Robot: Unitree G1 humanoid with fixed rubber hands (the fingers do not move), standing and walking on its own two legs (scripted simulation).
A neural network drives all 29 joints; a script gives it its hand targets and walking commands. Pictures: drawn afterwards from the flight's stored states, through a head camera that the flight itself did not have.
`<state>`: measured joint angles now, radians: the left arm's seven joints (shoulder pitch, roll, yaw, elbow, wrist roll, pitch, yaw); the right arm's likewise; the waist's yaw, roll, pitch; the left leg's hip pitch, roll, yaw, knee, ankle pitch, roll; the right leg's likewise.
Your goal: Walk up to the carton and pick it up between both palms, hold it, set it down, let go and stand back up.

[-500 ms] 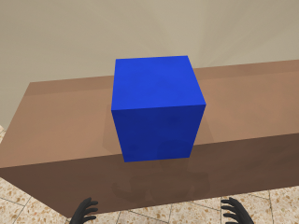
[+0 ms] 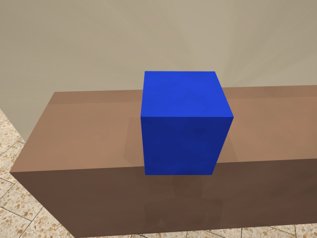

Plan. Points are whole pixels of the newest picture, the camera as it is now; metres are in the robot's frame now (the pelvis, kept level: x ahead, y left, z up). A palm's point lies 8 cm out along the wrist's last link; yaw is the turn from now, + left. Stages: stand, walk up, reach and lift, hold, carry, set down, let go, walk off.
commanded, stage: stand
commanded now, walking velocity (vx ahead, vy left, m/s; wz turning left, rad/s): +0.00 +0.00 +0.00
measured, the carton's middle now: (179, 124) +0.45 -0.04 +0.06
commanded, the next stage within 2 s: none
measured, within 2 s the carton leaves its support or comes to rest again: neither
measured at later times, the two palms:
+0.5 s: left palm out of the picture -0.07 +0.20 -0.14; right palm out of the picture -0.05 -0.21 -0.15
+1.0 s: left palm out of the picture -0.04 +0.17 -0.15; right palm out of the picture -0.04 -0.21 -0.15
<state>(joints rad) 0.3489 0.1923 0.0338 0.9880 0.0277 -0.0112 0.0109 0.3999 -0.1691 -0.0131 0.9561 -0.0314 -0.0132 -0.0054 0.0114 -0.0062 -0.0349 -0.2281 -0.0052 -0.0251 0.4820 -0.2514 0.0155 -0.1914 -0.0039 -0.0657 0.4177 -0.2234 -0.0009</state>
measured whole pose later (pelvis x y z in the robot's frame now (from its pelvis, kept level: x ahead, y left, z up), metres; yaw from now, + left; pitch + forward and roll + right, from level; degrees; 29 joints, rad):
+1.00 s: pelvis +0.00 -0.02 +0.00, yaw +2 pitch +1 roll +0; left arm 0.34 0.09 0.00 1.17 0.02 -0.01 0.04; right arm 0.39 -0.09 0.00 1.13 -0.02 -0.01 -0.04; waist 0.00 0.01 -0.01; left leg -0.22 -0.01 -0.06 0.43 -0.22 -0.01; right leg -0.20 0.00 -0.08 0.43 -0.24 -0.03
